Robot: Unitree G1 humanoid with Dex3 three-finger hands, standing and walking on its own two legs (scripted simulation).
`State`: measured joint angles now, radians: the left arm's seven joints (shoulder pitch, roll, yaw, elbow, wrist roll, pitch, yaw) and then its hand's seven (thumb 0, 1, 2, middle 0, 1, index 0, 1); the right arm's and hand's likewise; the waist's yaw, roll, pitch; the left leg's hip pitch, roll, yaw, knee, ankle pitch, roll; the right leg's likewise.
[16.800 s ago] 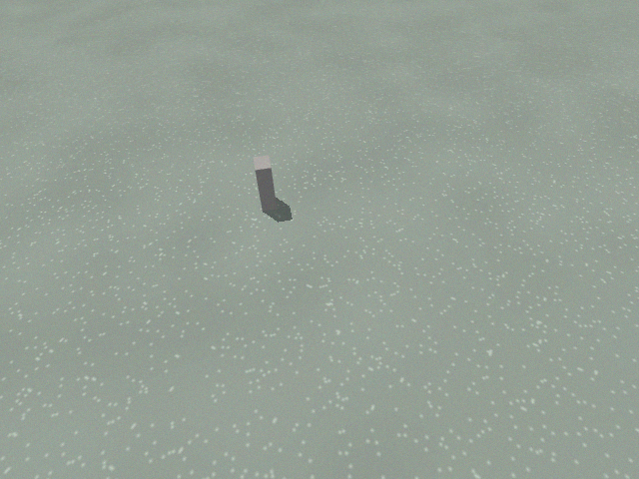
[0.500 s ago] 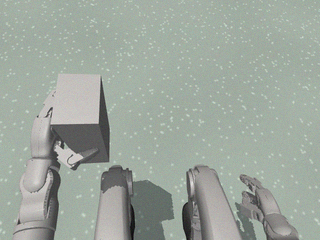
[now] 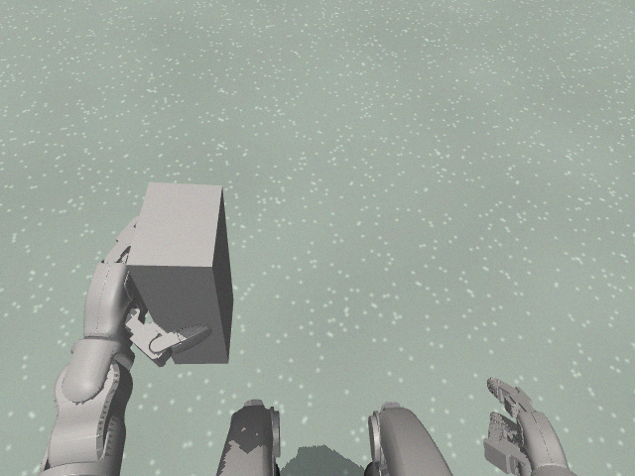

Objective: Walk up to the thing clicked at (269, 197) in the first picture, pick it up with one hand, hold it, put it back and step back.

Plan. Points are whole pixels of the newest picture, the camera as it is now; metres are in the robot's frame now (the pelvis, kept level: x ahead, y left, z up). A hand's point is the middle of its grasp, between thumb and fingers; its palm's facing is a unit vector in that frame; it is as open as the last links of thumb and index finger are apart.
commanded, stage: lift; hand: left
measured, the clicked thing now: (195, 287) +0.35 +0.16 +0.03
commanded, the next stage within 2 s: hold in 1.14 s
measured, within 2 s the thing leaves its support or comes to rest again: neither
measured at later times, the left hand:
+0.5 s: hand (167, 240) +0.36 +0.16 +0.12, palm faces -0.07 -1.00 +0.01, open 13.1 cm
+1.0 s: hand (169, 211) +0.37 +0.15 +0.16, palm faces -0.09 -1.00 +0.02, open 13.0 cm
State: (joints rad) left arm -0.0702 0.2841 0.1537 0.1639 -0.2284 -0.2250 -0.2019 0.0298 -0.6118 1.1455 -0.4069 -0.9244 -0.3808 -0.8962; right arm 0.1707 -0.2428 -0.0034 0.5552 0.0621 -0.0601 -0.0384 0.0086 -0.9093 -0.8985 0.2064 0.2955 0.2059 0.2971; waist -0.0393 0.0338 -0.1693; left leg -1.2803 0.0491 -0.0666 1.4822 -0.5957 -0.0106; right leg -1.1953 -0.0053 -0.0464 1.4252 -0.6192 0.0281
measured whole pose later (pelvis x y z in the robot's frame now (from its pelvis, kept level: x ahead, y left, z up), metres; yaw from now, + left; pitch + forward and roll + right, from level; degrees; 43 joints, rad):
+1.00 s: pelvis +0.04 -0.01 +0.11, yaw +1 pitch +10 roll -2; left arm -0.15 0.23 0.15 0.43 -0.24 -0.32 -0.29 0.03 -0.61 1.16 -0.39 -1.00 -0.36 -0.96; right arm 0.24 -0.24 0.00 0.63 0.03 -0.03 -0.05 0.01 -0.90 -0.90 0.21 0.30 0.21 0.30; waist -0.03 0.03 -0.08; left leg -0.68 0.05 -0.02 0.95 -0.45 -0.02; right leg -0.62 0.00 -0.02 0.92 -0.47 0.02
